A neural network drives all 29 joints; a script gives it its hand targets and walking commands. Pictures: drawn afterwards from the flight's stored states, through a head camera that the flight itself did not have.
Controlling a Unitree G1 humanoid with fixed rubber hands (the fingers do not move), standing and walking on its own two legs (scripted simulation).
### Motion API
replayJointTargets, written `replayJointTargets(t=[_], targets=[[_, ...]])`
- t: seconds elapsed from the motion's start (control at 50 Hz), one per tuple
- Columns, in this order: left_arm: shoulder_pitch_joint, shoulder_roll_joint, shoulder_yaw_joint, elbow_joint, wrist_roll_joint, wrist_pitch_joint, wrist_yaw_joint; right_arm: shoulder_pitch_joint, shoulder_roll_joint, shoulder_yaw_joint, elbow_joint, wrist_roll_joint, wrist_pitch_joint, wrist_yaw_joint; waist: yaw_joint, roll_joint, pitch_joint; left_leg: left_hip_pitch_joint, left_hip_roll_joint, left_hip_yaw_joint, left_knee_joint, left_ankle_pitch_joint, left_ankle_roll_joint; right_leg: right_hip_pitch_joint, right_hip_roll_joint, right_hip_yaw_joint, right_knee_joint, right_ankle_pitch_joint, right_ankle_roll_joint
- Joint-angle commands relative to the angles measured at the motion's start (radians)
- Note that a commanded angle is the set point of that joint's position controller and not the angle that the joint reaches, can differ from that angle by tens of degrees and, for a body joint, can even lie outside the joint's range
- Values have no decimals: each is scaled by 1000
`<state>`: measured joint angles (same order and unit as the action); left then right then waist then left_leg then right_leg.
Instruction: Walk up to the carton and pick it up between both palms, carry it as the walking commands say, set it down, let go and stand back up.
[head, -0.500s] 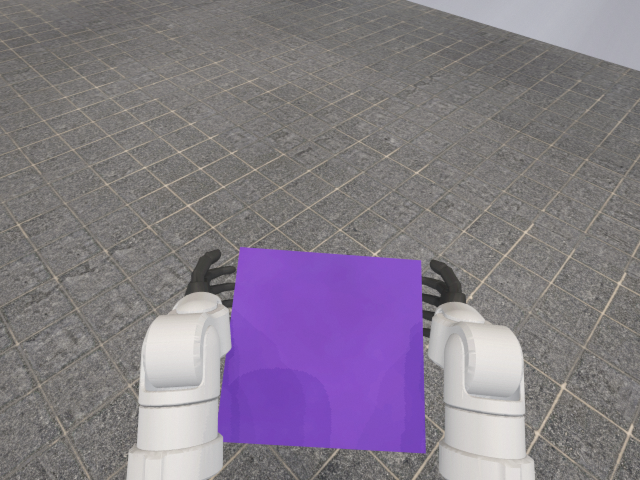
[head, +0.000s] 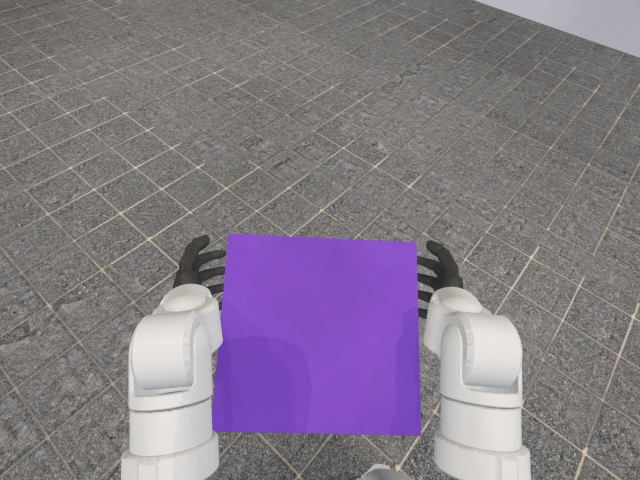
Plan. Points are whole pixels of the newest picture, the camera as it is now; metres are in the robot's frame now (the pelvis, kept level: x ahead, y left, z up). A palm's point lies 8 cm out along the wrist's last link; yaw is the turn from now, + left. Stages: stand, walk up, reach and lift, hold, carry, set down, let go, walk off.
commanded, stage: carry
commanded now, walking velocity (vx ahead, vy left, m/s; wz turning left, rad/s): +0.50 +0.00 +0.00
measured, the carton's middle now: (314, 329) +0.32 +0.00 -0.02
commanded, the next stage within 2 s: none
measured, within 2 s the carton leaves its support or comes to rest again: neither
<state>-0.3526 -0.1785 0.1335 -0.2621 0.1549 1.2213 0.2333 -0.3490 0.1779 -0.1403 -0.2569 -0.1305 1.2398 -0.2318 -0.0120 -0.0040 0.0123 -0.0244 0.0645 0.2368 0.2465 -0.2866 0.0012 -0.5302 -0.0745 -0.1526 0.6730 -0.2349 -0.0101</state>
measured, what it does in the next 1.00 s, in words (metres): walks ahead, turning right: right foot, then left foot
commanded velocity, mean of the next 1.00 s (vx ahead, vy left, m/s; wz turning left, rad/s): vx -0.15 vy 0.00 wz -0.72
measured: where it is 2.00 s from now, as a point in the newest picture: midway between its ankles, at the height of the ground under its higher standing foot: (172, 476)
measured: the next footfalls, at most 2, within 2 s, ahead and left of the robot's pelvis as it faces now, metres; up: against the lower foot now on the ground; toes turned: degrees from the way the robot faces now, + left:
right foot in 0.10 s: +0.23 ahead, -0.11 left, +0.00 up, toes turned -10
left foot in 0.48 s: +0.49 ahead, +0.10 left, +0.00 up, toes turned +8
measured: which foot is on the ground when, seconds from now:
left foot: down 0.00-0.10, up 0.12-0.46, down 0.48-0.84, up 0.86-1.00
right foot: up 0.00-0.08, down 0.10-0.48, up 0.50-0.80, down 0.82-1.00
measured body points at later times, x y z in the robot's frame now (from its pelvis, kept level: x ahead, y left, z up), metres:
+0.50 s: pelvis +0.34 +0.01 -0.02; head +0.38 +0.01 +0.43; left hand +0.66 +0.14 +0.07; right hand +0.65 -0.15 +0.06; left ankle +0.45 +0.09 -0.75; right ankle +0.20 -0.10 -0.73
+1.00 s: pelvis +0.42 +0.02 -0.03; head +0.48 -0.02 +0.42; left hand +0.77 +0.00 +0.03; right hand +0.62 -0.26 +0.02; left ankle +0.46 +0.15 -0.69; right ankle +0.43 -0.11 -0.75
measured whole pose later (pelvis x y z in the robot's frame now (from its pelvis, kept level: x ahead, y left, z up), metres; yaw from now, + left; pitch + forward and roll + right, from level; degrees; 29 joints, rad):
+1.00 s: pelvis +0.42 +0.02 -0.03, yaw -27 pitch +4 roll +0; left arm -0.37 -0.18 0.13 -0.25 0.13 1.21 0.26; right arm -0.31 0.16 -0.13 -0.27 -0.13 1.21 -0.22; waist 0.00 0.02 0.09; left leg -0.57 0.12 0.09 1.13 -0.55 -0.11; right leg -0.50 0.01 -0.03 0.63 -0.20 -0.03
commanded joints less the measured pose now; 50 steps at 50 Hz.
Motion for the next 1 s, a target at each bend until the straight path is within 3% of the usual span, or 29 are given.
replayJointTargets(t=[0.0, 0.06, 0.08, 0.1, 0.12, 0.14, 0.16, 0.18, 0.22, 0.28, 0.36, 0.42, 0.44, 0.46, 0.48, 0.5, 0.54, 0.56, 0.6, 0.68, 0.74, 0.78, 0.8, 0.82, 0.84, 0.86, 0.9, 0.94, 0.98], targets=[[-443, -1012, -681, -35, -447, 11, -378, -422, 1024, 648, -19, 437, -1, 413, -2, 197, -291, 207, 174, -45, 31, 678, 93, 103, 53, -79, -150, 110, -9], [-430, -1004, -686, -21, -458, 22, -388, -410, 1001, 640, -8, 425, 10, 409, 36, 105, -390, 40, 106, 40, 413, 709, 31, 487, 92, -123, -236, 168, -37], [-397, -1001, -678, -3, -454, 25, -394, -408, 991, 634, 8, 416, 13, 410, 75, -5, -431, -152, 80, 23, 658, 492, 8, 664, -42, 57, -252, 71, -55], [-421, -971, -664, 64, -447, 25, -400, -431, 991, 644, 29, 411, 21, 408, 45, -299, -461, -462, -57, -46, 901, -88, -24, 832, -323, 567, -379, 126, -190], [-410, -1007, -647, 79, -444, 26, -403, -433, 987, 641, 15, 405, 18, 405, 37, -226, -464, -576, -36, -185, 1050, -172, 11, 852, -368, 631, -404, 172, -257], [-407, -1038, -636, 82, -441, 22, -404, -455, 1009, 654, 1, 423, 10, 406, 39, -145, -444, -617, 7, -215, 1087, -166, 33, 817, -350, 544, -383, 281, -266], [-418, -1069, -642, 80, -446, 13, -403, -475, 1033, 662, -16, 434, -1, 407, 38, -54, -428, -618, 40, -228, 1052, -135, 38, 777, -333, 454, -364, 367, -246], [-444, -1089, -646, 54, -457, 5, -403, -502, 1054, 673, -41, 444, -9, 406, 38, -26, -399, -621, 71, -233, 960, -102, 32, 732, -307, 380, -375, 357, -208], [-482, -1089, -645, 24, -470, -4, -403, -529, 1063, 684, -66, 446, -20, 398, 40, -86, -387, -574, 80, -206, 788, -79, 17, 688, -262, 267, -425, 275, -165], [-467, -1052, -642, -2, -476, -1, -403, -509, 1063, 683, -64, 439, -26, 384, 44, -113, -364, -588, 65, -143, 617, -17, 0, 716, -232, 177, -463, 342, -172], [-427, -1018, -644, 6, -473, 20, -414, -410, 1056, 672, -18, 410, -17, 373, 35, -159, -313, -471, -31, -44, 383, 176, -33, 660, -121, 31, -331, 970, -107], [-382, -1002, -641, 35, -474, 29, -421, -404, 1040, 679, -33, 404, -14, 372, 30, -179, -366, -324, -77, 10, 255, 317, -53, 590, -78, 11, -118, 1016, -52], [-383, -994, -647, 29, -480, 29, -419, -400, 1045, 689, -39, 404, -13, 373, 12, -149, -408, -176, -56, 21, 112, 487, -61, 519, -54, -3, 20, 897, 3], [-373, -986, -653, 22, -477, 26, -418, -397, 1053, 701, -46, 410, -14, 377, -1, -63, -465, 66, 83, -71, 100, 899, -37, 339, -24, 11, 159, 593, 66], [-380, -997, -651, 19, -475, 28, -415, -393, 1054, 682, -34, 415, -15, 383, -1, 193, -535, 341, 380, -319, 304, 1550, 54, 30, 70, 35, 379, -212, 86], [-384, -981, -647, 31, -468, 29, -408, -373, 1040, 647, 3, 416, -15, 386, 10, 286, -632, 392, 502, -362, 368, 1763, 143, -47, 103, 130, 601, -443, 65], [-431, -994, -698, -5, -482, 21, -403, -349, 1036, 642, 25, 394, -22, 384, 10, 190, -581, 278, 457, -262, 312, 1430, 135, -86, 31, 158, 649, -373, 61], [-464, -1009, -714, -17, -491, 16, -402, -371, 1049, 636, 17, 389, -26, 386, 13, 180, -520, 225, 413, -204, 292, 1256, 115, -105, 1, 146, 587, -323, 69], [-470, -1020, -707, -28, -491, 10, -392, -411, 1055, 631, -27, 399, -31, 392, 17, 190, -477, 133, 355, -92, 282, 1067, 112, -63, -1, 87, 497, -247, 83], [-450, -1027, -717, -81, -495, 13, -372, -407, 1044, 640, -70, 406, -29, 395, 25, 237, -477, 30, 342, 46, 334, 961, 107, 67, 21, 20, 314, -132, 71], [-416, -1012, -711, -71, -496, 26, -380, -341, 1027, 636, -42, 385, -23, 392, 14, 257, -445, 44, 366, 69, 418, 967, 96, 86, 42, -23, 140, -74, 56], [-389, -1005, -704, -47, -498, 31, -395, -303, 1016, 633, -12, 371, -22, 390, 17, 231, -417, 13, 353, 82, 528, 877, 54, 145, 56, -36, -35, 35, 55], [-383, -1010, -699, -30, -494, 30, -405, -291, 1008, 635, 7, 369, -21, 390, 30, 160, -393, -70, 318, 88, 623, 716, 4, 225, 23, 15, -193, 216, 54], [-343, -1013, -682, 6, -485, 28, -414, -299, 996, 635, 26, 366, -20, 391, 54, -6, -347, -310, 243, 45, 775, 144, -55, 365, -121, 237, -245, 750, -9], [-346, -1000, -669, 39, -478, 19, -419, -333, 1010, 657, 6, 366, -19, 392, 37, -369, -368, -601, 84, -25, 925, -473, -122, 553, -333, 572, -139, 1561, -164], [-354, -1002, -671, 19, -489, 19, -422, -343, 1018, 683, -26, 379, -28, 387, 31, -303, -442, -629, 99, -169, 1035, -484, -123, 618, -317, 520, -74, 1630, -193], [-356, -1015, -646, 22, -476, 7, -420, -427, 1052, 712, -58, 418, -40, 385, 31, -185, -470, -658, 97, -223, 1018, -354, -116, 602, -255, 415, -69, 1325, -151], [-365, -1017, -625, -20, -467, -7, -413, -479, 1057, 732, -121, 441, -54, 379, 32, -166, -484, -615, 92, -215, 909, -250, -117, 559, -195, 360, -76, 1139, -125], [-343, -1001, -623, -66, -454, -8, -399, -480, 1057, 743, -158, 465, -53, 369, 37, -162, -512, -572, 55, -202, 832, -232, -124, 549, -182, 378, -90, 1124, -132]])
